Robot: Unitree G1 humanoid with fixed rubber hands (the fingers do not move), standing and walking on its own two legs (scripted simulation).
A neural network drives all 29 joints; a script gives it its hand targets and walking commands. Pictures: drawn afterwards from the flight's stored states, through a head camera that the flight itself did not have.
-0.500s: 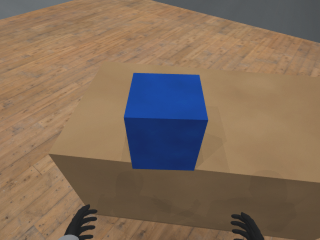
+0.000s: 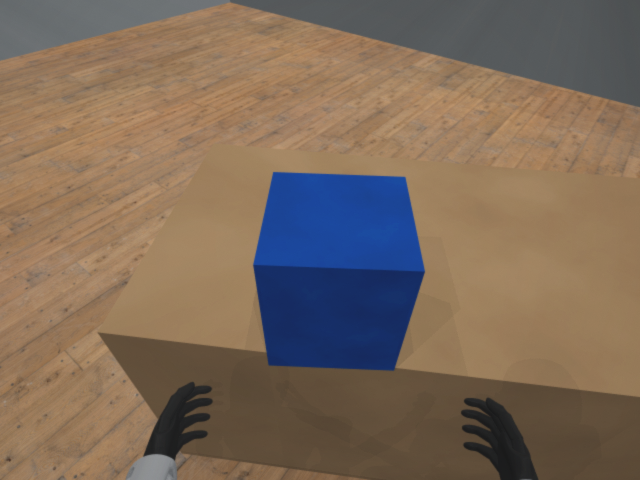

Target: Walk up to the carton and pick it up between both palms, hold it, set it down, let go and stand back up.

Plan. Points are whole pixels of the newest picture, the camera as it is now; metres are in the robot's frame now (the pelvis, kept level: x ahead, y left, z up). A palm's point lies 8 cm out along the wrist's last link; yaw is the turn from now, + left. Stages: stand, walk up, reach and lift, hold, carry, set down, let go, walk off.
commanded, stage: reach and lift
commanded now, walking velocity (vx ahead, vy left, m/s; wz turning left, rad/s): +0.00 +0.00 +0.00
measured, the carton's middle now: (335, 273) +0.46 +0.01 +0.00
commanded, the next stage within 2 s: none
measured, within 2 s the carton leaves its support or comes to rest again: neither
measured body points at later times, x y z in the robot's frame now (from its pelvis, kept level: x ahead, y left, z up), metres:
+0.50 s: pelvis +0.02 +0.01 +0.00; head +0.00 +0.01 +0.45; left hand +0.27 +0.21 -0.02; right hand +0.27 -0.21 -0.02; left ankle -0.01 +0.13 -0.74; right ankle +0.00 -0.10 -0.74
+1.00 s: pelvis +0.00 +0.00 +0.00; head -0.01 +0.02 +0.45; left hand +0.35 +0.20 +0.04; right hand +0.35 -0.21 +0.04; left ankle -0.01 +0.13 -0.74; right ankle +0.00 -0.10 -0.74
